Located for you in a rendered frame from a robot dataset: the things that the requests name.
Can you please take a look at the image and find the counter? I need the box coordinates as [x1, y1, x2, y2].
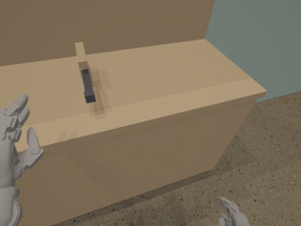
[0, 0, 267, 226]

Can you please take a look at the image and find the left robot forearm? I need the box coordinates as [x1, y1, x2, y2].
[0, 186, 23, 226]

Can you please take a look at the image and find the right robot hand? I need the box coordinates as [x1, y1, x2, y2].
[216, 196, 250, 226]

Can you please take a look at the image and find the left robot hand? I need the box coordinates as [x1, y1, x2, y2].
[0, 93, 44, 187]

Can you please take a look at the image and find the tap lever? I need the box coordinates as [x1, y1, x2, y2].
[81, 69, 96, 104]

